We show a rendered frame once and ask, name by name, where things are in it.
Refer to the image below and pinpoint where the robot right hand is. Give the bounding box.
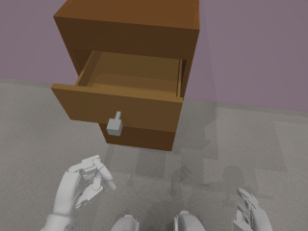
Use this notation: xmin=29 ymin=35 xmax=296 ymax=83
xmin=233 ymin=188 xmax=273 ymax=231

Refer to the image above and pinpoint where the robot right shin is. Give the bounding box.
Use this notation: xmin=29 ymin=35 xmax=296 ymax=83
xmin=179 ymin=211 xmax=189 ymax=215

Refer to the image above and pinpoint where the robot right thigh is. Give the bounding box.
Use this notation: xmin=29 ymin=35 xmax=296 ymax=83
xmin=173 ymin=214 xmax=206 ymax=231

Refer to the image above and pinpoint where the left robot forearm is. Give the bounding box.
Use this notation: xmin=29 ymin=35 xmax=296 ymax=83
xmin=40 ymin=213 xmax=78 ymax=231

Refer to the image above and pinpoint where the handle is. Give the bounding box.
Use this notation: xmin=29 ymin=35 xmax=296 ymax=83
xmin=106 ymin=111 xmax=123 ymax=136

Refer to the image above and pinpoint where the cabinet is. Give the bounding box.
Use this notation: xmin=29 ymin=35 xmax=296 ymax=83
xmin=53 ymin=0 xmax=200 ymax=152

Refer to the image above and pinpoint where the robot left hand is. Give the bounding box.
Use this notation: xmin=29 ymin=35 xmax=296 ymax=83
xmin=53 ymin=155 xmax=117 ymax=218

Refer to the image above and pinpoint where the drawer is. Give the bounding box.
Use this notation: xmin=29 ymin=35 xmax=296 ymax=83
xmin=50 ymin=50 xmax=183 ymax=133

